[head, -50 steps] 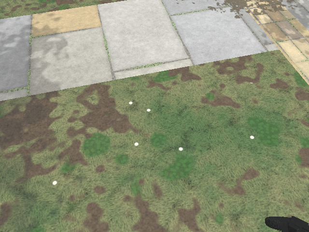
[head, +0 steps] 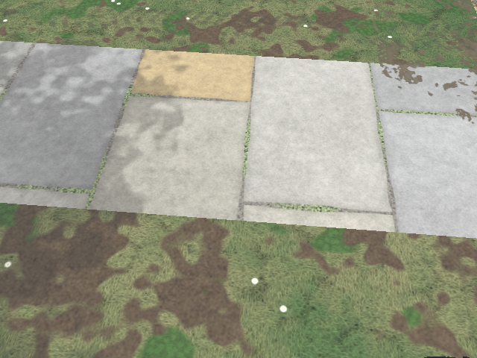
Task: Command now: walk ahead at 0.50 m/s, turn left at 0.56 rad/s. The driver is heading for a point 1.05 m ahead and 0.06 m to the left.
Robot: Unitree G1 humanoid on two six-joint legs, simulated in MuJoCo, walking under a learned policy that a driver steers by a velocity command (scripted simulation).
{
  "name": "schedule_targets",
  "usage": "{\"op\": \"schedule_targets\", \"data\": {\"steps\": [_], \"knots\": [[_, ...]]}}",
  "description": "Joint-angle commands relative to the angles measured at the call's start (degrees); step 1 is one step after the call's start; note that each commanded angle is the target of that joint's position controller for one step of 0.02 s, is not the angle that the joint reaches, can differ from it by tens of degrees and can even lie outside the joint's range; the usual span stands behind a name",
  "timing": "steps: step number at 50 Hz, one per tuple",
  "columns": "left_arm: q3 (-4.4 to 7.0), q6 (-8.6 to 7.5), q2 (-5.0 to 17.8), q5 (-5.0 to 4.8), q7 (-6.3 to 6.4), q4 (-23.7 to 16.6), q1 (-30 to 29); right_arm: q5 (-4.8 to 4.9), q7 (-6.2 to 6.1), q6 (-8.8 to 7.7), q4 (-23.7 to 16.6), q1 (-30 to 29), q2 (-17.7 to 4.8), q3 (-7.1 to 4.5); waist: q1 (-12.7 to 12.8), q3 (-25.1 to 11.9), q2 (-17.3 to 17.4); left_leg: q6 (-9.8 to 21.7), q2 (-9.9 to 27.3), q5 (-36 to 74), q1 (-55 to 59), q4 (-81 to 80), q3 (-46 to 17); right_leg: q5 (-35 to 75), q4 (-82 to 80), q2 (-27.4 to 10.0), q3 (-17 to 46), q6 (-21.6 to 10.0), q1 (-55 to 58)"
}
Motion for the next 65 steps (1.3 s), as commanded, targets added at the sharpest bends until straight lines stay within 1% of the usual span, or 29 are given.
{"op": "schedule_targets", "data": {"steps": [1, 3, 4, 5, 6, 7, 8, 10, 18, 25, 27, 28, 29, 30, 31, 32, 34, 35, 39, 44, 50, 52, 54, 55, 56, 57, 58, 60, 65], "knots": [[2.99, 0.48, 12.26, -1.11, 0.40, -3.03, -2.60, -0.22, 0.48, -0.41, -5.22, -1.42, -5.49, -1.87, -3.68, 0.70, -6.78, 3.13, -3.71, -7.31, 4.76, -1.90, 4.44, 42.36, 4.42, -16.00, 3.50, -8.73, 0.31], [2.29, 1.17, 10.84, -1.09, 0.64, -3.31, -2.75, 0.18, -0.39, -0.09, -0.73, 15.22, -11.06, -5.24, -12.24, -8.24, -4.50, 6.89, -9.56, -4.06, 29.10, -6.61, 6.13, 48.85, 27.67, -11.78, -0.01, -5.35, -7.52], [0.60, 0.71, 5.88, 1.33, 0.69, -5.43, -1.12, 0.50, -1.67, 0.35, 0.31, 20.96, -17.76, -7.11, -12.17, -12.15, 7.24, 12.52, 2.88, -4.62, 45.90, -9.04, -15.25, 19.15, 48.73, -7.00, -0.46, -1.70, -27.34], [-1.04, -1.33, 2.34, 1.39, 0.21, -8.08, 0.04, 0.37, -1.24, -0.68, -2.14, 17.93, -20.08, -6.60, -7.89, -20.85, 14.31, 22.35, 13.09, -16.11, 56.77, -20.16, -47.03, -15.14, 63.31, 3.52, 12.55, 0.23, -44.00], [0.09, -2.93, 7.72, -0.94, -0.50, -8.95, -6.36, 0.07, -0.62, -1.58, -2.55, 17.99, -14.64, -4.98, -11.56, -18.99, 5.89, 19.47, 13.00, -17.69, 56.05, -23.77, -44.56, -12.01, 65.87, 0.59, 19.48, -1.07, -50.41], [-0.05, -3.80, 7.75, -1.82, -0.77, -9.73, -8.83, -0.14, -0.63, -2.23, -2.06, 16.68, -12.12, -4.24, -10.68, -12.40, 4.63, 17.36, 11.19, -14.77, 49.90, -23.09, -36.40, -7.41, 63.26, -1.62, 18.59, -2.61, -52.38], [-0.17, -4.11, 7.02, -0.59, -0.26, -9.10, -8.79, -0.12, -0.75, -2.46, -2.40, 12.95, -10.50, -3.70, -7.97, -8.26, -0.22, 15.28, 8.63, -9.27, 41.33, -22.72, -30.03, -3.09, 58.06, -4.11, 18.75, -2.96, -49.23], [0.55, -3.02, 7.91, 0.99, -0.03, -8.35, -7.34, -1.06, -1.26, -2.51, -4.16, 7.78, -7.75, -2.68, -4.21, -5.43, 1.43, 13.97, 5.47, -0.08, 30.11, -24.54, -23.41, 1.33, 51.42, -6.26, 19.27, -2.54, -41.42], [-1.48, -1.54, 2.73, 1.08, -1.02, -10.04, -16.41, -0.49, -3.19, -3.15, -1.04, 12.33, -8.71, -2.70, -7.32, -1.58, 1.91, 10.75, 0.88, 5.52, 24.18, -27.44, -11.17, 24.48, 23.95, -3.17, 16.32, 0.72, -36.75], [-1.17, -2.71, 4.96, 0.34, -2.83, -12.42, -21.73, -0.22, -3.29, -2.44, 2.60, 17.21, -9.65, -3.02, -9.10, 1.80, 3.06, 9.60, 6.69, 5.39, 34.99, -22.83, -16.05, 20.00, 14.00, -1.38, 16.57, -3.32, -38.28], [-0.60, -2.97, 6.08, 0.37, -2.87, -11.58, -17.69, -0.21, -3.44, -1.92, 2.72, 16.23, -10.08, -3.19, -6.64, 0.17, 4.33, 8.25, 6.42, 15.77, 36.67, -18.52, -15.77, 15.69, 12.54, 0.31, 14.66, -5.24, -32.40], [0.33, -3.09, 7.54, 0.62, -2.59, -9.78, -11.62, -0.25, -3.46, -1.71, 2.49, 15.32, -9.49, -2.89, -3.39, -3.64, 3.60, 6.99, 3.69, 24.65, 36.04, -11.59, -13.56, 16.70, 11.03, 1.80, 13.10, -6.84, -23.60], [1.17, -3.20, 10.10, 1.28, -2.30, -8.11, -2.63, -0.79, -3.47, -1.66, 1.55, 14.78, -7.59, -1.97, 0.59, -11.44, 1.41, 5.02, 0.58, 21.85, 29.57, 1.06, -10.90, 19.36, 13.76, -3.42, 18.01, -10.08, -8.43], [2.42, -2.96, 15.09, 1.93, -2.10, -6.97, 5.02, -0.94, -3.45, -2.42, 0.75, 21.44, -3.47, -0.65, 0.01, -20.89, -11.04, 0.54, -7.71, 0.00, 10.18, 22.57, -6.65, 14.44, 13.22, -16.29, 39.64, -18.33, 13.70], [1.82, -2.49, 12.30, 0.38, -2.60, -5.07, 7.65, -0.06, -3.26, -3.24, 1.03, 22.28, -3.83, -0.35, 0.50, -23.10, -19.66, -0.88, -11.27, -28.63, -2.73, 33.06, -9.05, 0.52, 3.47, -21.12, 58.19, -22.24, 19.25], [0.68, -2.24, 8.74, -0.51, -2.41, -5.68, 4.19, 0.93, -2.99, -3.69, 0.31, 16.75, -8.65, -1.47, 1.38, -13.67, -12.42, -0.46, -7.38, -26.01, -8.77, 37.13, -10.50, -7.85, 1.66, -19.70, 53.36, -19.30, 12.94], [-0.53, -1.46, 6.00, 0.75, -2.06, -6.75, -2.69, 0.02, -2.82, -3.97, -1.60, 8.95, -8.18, -1.36, -1.00, -3.07, -5.09, -0.10, -2.21, -17.07, -7.57, 31.70, -6.45, -1.08, -1.07, -15.01, 40.10, -16.29, -3.17], [-1.03, -1.63, 4.77, 1.28, -2.04, -7.00, -4.49, -0.65, -2.85, -3.74, -1.46, 9.15, -7.78, -1.67, -2.78, -1.73, -5.72, -0.24, -0.32, -14.25, -4.59, 27.97, -6.53, 3.73, -2.46, -13.12, 36.55, -15.59, -7.89], [-0.78, -2.29, 6.27, 0.78, -1.74, -5.76, -4.39, -0.87, -2.97, -2.79, -1.05, 10.46, -4.62, -1.05, -4.88, -1.19, -6.75, -2.17, 1.25, -9.20, -1.81, 20.49, -4.57, 17.02, -6.32, -10.89, 28.12, -16.60, -13.00], [-0.42, -1.50, 8.01, 0.02, -0.92, -3.75, -0.97, -0.90, -2.46, -3.58, -3.11, 1.24, -2.50, -0.08, -1.93, 0.13, -5.41, -3.19, 0.29, 6.34, -0.80, 2.11, -2.32, 24.20, -7.11, -7.96, 19.97, -14.29, -11.60], [-0.12, 0.46, 9.05, -0.81, -0.38, -0.72, 5.44, -0.25, -0.68, -4.97, -6.34, -8.10, -3.09, -0.14, 0.47, 2.47, -5.62, -2.42, -2.88, 6.43, 0.97, -9.67, -2.49, 23.67, -2.28, -10.99, 23.70, -13.60, -4.68], [0.35, 1.07, 10.05, -0.81, 0.05, -0.55, 4.95, -0.31, -0.44, -5.48, -5.98, -6.07, -4.67, -0.72, -1.57, 1.36, -6.80, -1.37, -3.78, 2.54, 5.36, -11.79, -2.65, 26.46, 1.04, -12.06, 25.63, -12.53, -3.01], [0.06, 1.29, 9.44, -0.55, 0.17, -1.00, 3.21, -0.73, -1.09, -5.81, -2.91, 5.29, -8.30, -2.59, -7.97, -5.84, -6.61, 1.39, -4.93, 2.33, 23.67, -13.93, -1.02, 36.62, 13.39, -8.27, 23.28, -10.04, -6.60], [-1.19, 1.03, 6.15, 0.57, 0.09, -2.79, 2.10, -1.89, -1.79, -5.77, -1.48, 15.54, -12.11, -3.75, -12.43, -14.95, -2.78, 5.09, 4.02, 4.42, 41.38, -10.23, -9.14, 26.32, 29.19, -4.62, 20.99, -7.74, -17.05], [-3.21, -0.07, -0.57, 0.35, -0.25, -3.64, 10.99, -1.95, -1.89, -5.01, -0.16, 19.33, -16.40, -4.69, -9.20, -24.32, 12.86, 13.87, 18.94, -2.07, 62.72, -12.52, -32.89, -8.54, 49.78, 3.68, 16.73, -3.75, -39.30], [-2.10, -0.66, 4.48, -1.22, -0.37, -2.76, 8.99, -1.49, -1.99, -4.54, 0.03, 20.78, -11.30, -3.64, -11.46, -25.27, 11.26, 14.14, 18.90, -13.45, 60.89, -18.64, -40.83, -14.28, 57.57, 2.09, 22.35, -3.53, -45.43], [-0.83, -0.70, 8.31, -2.19, -0.31, -4.43, 2.97, -1.26, -2.31, -4.47, -0.04, 17.09, -8.47, -2.65, -11.69, -15.26, 7.17, 11.35, 16.54, -15.36, 53.39, -20.43, -32.01, -9.74, 59.66, -0.50, 21.75, -3.64, -49.00], [-0.55, -0.06, 7.36, -0.94, -0.07, -5.80, -1.83, -1.51, -2.27, -4.59, 0.20, 9.95, -5.28, -1.52, -8.38, -5.87, 3.35, 9.45, 12.45, -8.37, 38.12, -24.39, -20.47, -2.01, 55.90, -4.36, 19.99, -3.32, -46.09], [-0.67, 3.04, 2.87, -0.78, -0.18, -7.00, -1.44, -1.76, -2.31, -6.12, 2.27, 5.33, -5.61, -2.16, -3.69, -0.11, 2.75, 9.46, 10.72, 1.84, 26.16, -31.86, -6.34, 4.82, 48.45, -7.02, 20.21, -1.98, -41.39]]}}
